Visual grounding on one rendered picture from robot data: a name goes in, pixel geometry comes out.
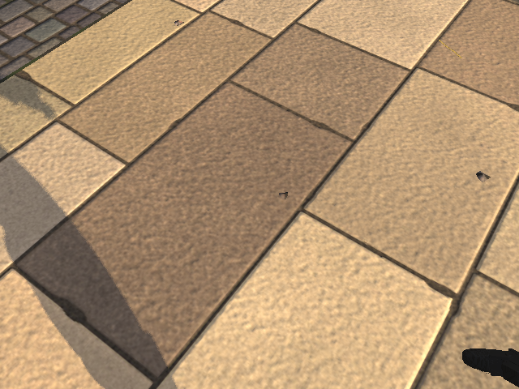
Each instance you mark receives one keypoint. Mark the robot right hand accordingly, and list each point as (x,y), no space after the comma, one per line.
(497,362)

